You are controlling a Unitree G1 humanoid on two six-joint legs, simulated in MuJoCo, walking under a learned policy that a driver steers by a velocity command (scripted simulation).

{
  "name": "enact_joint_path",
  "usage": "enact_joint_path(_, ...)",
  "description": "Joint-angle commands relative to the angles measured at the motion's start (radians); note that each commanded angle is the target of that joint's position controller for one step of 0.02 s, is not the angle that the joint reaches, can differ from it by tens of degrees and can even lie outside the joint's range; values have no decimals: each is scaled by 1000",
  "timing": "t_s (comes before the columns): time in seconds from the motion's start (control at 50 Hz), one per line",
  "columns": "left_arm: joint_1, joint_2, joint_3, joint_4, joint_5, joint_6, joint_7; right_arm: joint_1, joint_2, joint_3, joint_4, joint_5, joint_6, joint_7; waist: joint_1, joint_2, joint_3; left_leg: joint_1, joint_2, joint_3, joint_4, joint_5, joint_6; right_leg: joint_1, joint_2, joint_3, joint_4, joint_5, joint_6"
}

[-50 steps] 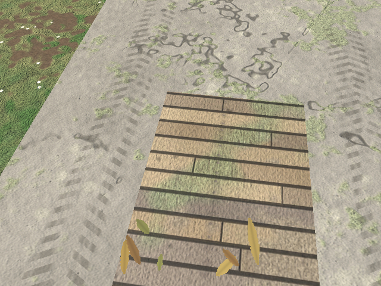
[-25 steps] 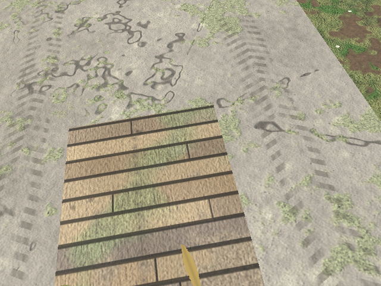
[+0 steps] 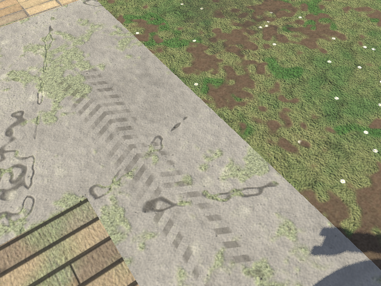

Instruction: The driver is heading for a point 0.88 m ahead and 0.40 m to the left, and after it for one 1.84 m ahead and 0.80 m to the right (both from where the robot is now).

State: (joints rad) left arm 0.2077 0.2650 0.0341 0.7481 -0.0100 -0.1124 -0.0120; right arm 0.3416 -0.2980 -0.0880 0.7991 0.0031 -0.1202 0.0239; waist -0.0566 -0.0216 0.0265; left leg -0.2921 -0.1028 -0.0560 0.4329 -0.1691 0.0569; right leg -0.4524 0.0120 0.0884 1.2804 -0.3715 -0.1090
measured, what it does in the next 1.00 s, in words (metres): walks ahead, turning left: right foot, then left foot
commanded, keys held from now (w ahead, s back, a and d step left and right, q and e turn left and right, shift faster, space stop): w+q+shift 0.98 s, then w+e+shift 0.02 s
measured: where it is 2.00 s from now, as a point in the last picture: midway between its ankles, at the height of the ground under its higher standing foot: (66, 118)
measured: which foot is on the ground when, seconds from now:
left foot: down 0.00-0.24, up 0.26-0.64, down 0.66-1.00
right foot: up 0.00-0.20, down 0.22-0.66, up 0.68-1.00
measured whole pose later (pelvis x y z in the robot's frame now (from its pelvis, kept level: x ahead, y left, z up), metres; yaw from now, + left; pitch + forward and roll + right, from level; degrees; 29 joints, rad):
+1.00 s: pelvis +0.76 +0.21 +0.00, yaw +51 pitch +0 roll -1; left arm -0.01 0.27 0.02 0.55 0.01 -0.13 0.00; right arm 0.43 -0.25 -0.05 0.73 0.04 -0.06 0.00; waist -0.11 -0.04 0.04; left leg -0.05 -0.16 -0.23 0.44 -0.36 0.13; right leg -0.68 -0.06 0.17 0.63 0.07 0.06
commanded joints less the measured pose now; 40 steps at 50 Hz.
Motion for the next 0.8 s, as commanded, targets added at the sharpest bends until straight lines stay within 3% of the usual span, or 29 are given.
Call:
enact_joint_path(0.02, -36, -3, -18, -126, 14, -36, -1, -7, -13, 18, -55, 16, -11, 3, 79, 56, 1, 110, 246, -474, -264, -168, 238, -212, -100, 55, -179, -15, 24)
enact_joint_path(0.06, -95, -3, -34, -159, 27, -44, -4, -32, -69, 7, -67, 31, -8, -15, 96, 49, 49, -49, 242, -407, -279, -122, 227, -113, -109, 20, -370, 84, 61)
enact_joint_path(0.1, -141, 10, -38, -171, 18, -51, -15, -36, -119, -7, -85, 37, -2, -25, 91, 63, 50, -233, 195, -325, -281, -112, 187, 141, -63, -22, -522, 265, 93)
enact_joint_path(0.12, -147, 29, -30, -172, 11, -50, -15, -10, -130, -10, -87, 41, 0, -27, 85, 77, 42, -271, 196, -326, -280, -118, 175, 242, -41, -28, -561, 347, 110)
enact_joint_path(0.18, -138, 96, 8, -177, -10, -40, 7, 77, -103, 2, -78, 50, 13, -25, 94, 71, 24, -178, 192, -340, -157, -142, 116, 344, -16, -23, -674, 276, 118)
enact_joint_path(0.2, -79, 118, 25, -167, -13, -41, 15, 88, -87, 9, -76, 46, 16, -23, 134, 62, -6, -161, 163, -322, -33, -65, 88, 422, -8, -32, -710, 242, 105)
enact_joint_path(0.22, 75, 156, 48, -140, -10, -44, 23, 57, -62, 21, -89, 34, 13, -17, 223, 33, -94, -243, 115, -266, 218, -1, 46, 611, -68, 13, -704, 219, 77)
enact_joint_path(0.24, 295, 245, 72, -111, -3, -32, 34, 71, 26, 51, -118, 5, 8, -16, 282, -137, -272, -374, 63, -171, 592, -216, 16, 847, -298, 285, -763, -38, 7)
enact_joint_path(0.26, 315, 298, 81, -97, 22, -25, 17, 189, 66, 68, -164, 82, -6, -25, 192, -460, -347, -608, 62, -100, 910, -346, 9, 911, -488, 865, -994, -406, -128)
enact_joint_path(0.28, 249, 206, 66, -101, 9, -25, 12, 133, 2, 57, -139, 101, 6, -38, 192, -278, -178, -718, 132, -99, 1053, -243, 4, 787, -463, 867, -1043, -526, -122)
enact_joint_path(0.3, 215, 143, 53, -87, -2, -19, 13, 47, -4, 57, -149, 81, 17, -36, 184, -180, -73, -751, 168, -66, 1094, -175, 7, 694, -441, 670, -1030, -357, -102)
enact_joint_path(0.32, 169, 102, 42, -76, 11, -12, 11, 19, 1, 55, -142, 59, 34, -31, 148, -70, -27, -696, 206, -55, 1075, -133, 5, 583, -395, 501, -1023, -165, -84)
enact_joint_path(0.34, 118, 66, 36, -63, 24, -8, 6, -21, 7, 47, -152, 42, 47, -26, 113, -40, 22, -657, 232, -61, 1032, -110, 10, 480, -338, 359, -1035, -29, -63)
enact_joint_path(0.36, 73, 50, 34, -49, 28, -8, 5, -31, 23, 46, -170, 48, 62, -15, 71, -83, 53, -616, 262, -74, 995, -103, 10, 401, -320, 253, -1051, 67, -46)
enact_joint_path(0.4, 39, 24, 34, -31, 12, -14, 2, -67, 39, 49, -190, 48, 88, -2, 48, -65, 67, -595, 283, -64, 947, -73, 3, 348, -291, 79, -1080, 244, -25)
enact_joint_path(0.46, -1, 74, 46, -17, 16, -24, 17, -128, 29, 52, -230, 28, 90, 13, 23, -19, 90, -573, 279, -37, 791, 94, -9, 306, -258, -113, -1120, 363, -8)
enact_joint_path(0.54, 74, 169, 62, 16, 12, -23, 27, -304, 6, 55, -274, 22, 74, 51, 87, 55, 127, -446, 221, 114, 438, 283, 31, 370, -229, -275, -1153, 466, 33)
enact_joint_path(0.58, 104, 233, 71, 19, 19, -10, 27, -325, -38, 40, -289, 33, 69, 62, 69, 0, 87, -321, 137, 208, 362, 237, 65, 454, -237, -316, -1065, 933, 51)
enact_joint_path(0.6, 118, 266, 77, 17, 21, 3, 31, -299, -74, 25, -292, 41, 70, 63, 35, -51, 48, -267, 90, 243, 363, 171, 80, 513, -249, -324, -973, 1209, 56)
enact_joint_path(0.62, 109, 295, 84, 9, 21, 18, 35, -207, -112, 6, -278, 50, 76, 61, -31, -101, -12, -160, 53, 260, 375, 92, 101, 534, -267, -326, -819, 1422, 53)
enact_joint_path(0.64, 81, 311, 89, -10, 16, 26, 34, -26, -174, -25, -237, 51, 85, 57, -129, -131, -103, 71, 22, 256, 382, 34, 135, 462, -277, -313, -590, 1529, 42)
enact_joint_path(0.66, 34, 295, 83, -37, 9, 19, 33, 231, -247, -67, -162, 48, 97, 40, -251, -81, -197, 451, 34, 158, 283, 88, 187, 237, -227, -298, -246, 1335, 63)
enact_joint_path(0.68, 19, 108, 32, -65, 26, -16, 25, 227, -306, -78, -131, 47, 113, 18, -169, 296, -136, 637, 163, -116, 227, 202, 250, -110, 17, -272, 270, 1, 111)
enact_joint_path(0.7, 191, 71, -2, -154, -8, -69, 9, 117, -314, -49, -208, 6, 79, 25, 7, 388, -417, 852, 371, -790, -18, -322, 479, -402, 74, 29, 456, -194, 101)
enact_joint_path(0.72, 29, 182, 13, -168, -23, -95, 5, 141, -215, -43, -223, 8, 65, 23, -89, 167, -391, 776, 368, -858, -164, -519, 389, -418, 5, 106, 345, -61, 58)
enact_joint_path(0.74, -43, 174, 14, -200, -43, -94, 10, 125, -200, -37, -204, 2, 44, 27, -37, 42, -184, 587, 350, -799, -214, -456, 346, -438, -11, 73, 242, -20, 52)
enact_joint_path(0.76, -34, 158, 9, -177, -19, -83, 22, 53, -173, -27, -209, 5, 27, 31, 24, -97, -125, 418, 322, -712, -197, -358, 310, -356, -66, 82, 141, 24, 56)
enact_joint_path(0.78, 2, 149, 13, -163, 2, -70, 25, -18, -167, -23, -222, 1, 21, 28, 78, -97, -75, 257, 271, -628, -186, -258, 303, -270, -84, 89, 71, 47, 73)
enact_joint_path(0.8, 24, 157, 20, -154, 9, -48, 21, -54, -151, -17, -229, -5, 21, 21, 109, -60, -36, 144, 228, -561, -202, -204, 303, -215, -97, 93, 24, 56, 94)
